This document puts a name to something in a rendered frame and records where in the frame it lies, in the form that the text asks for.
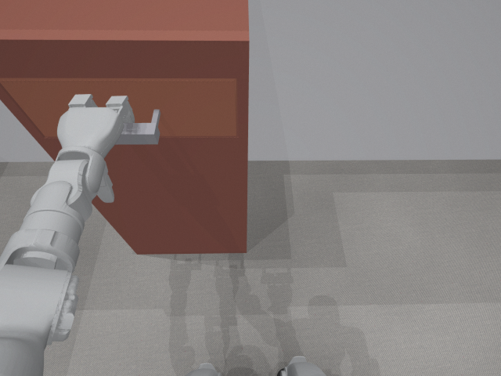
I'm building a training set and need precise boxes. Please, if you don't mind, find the left robot forearm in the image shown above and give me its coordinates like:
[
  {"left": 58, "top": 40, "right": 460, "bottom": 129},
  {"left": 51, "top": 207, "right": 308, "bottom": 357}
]
[{"left": 0, "top": 146, "right": 106, "bottom": 273}]

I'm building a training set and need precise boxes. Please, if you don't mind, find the drawer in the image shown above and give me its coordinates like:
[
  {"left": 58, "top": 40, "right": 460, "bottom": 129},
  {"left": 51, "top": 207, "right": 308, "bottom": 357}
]
[{"left": 0, "top": 78, "right": 237, "bottom": 136}]

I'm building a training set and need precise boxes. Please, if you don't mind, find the robot left hand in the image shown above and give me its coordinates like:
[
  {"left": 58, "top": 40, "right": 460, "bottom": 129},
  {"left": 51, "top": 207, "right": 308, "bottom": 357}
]
[{"left": 57, "top": 94, "right": 135, "bottom": 203}]

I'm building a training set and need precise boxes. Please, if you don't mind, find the cabinet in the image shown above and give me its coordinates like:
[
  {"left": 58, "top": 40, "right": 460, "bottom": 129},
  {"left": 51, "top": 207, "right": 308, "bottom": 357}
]
[{"left": 0, "top": 0, "right": 249, "bottom": 255}]

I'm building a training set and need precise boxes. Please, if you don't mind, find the robot left upper arm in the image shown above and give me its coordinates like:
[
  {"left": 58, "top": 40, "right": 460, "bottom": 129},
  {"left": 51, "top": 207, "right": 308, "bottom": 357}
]
[{"left": 0, "top": 264, "right": 80, "bottom": 376}]

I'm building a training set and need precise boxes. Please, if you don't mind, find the robot shin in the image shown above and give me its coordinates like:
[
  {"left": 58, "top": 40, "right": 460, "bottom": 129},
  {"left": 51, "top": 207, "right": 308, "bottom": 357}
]
[
  {"left": 287, "top": 356, "right": 307, "bottom": 367},
  {"left": 198, "top": 363, "right": 216, "bottom": 371}
]

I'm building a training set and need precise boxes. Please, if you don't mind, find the robot right shin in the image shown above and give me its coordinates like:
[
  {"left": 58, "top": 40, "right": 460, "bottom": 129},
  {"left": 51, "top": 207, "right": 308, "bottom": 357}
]
[{"left": 287, "top": 356, "right": 307, "bottom": 367}]

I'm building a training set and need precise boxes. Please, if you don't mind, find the handle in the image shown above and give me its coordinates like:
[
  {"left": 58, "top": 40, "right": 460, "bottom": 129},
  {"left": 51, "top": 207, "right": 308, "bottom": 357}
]
[{"left": 115, "top": 110, "right": 160, "bottom": 145}]

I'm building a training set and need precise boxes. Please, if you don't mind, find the robot left shin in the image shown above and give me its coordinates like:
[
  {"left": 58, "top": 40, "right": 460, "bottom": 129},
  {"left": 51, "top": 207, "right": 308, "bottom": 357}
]
[{"left": 198, "top": 363, "right": 216, "bottom": 371}]

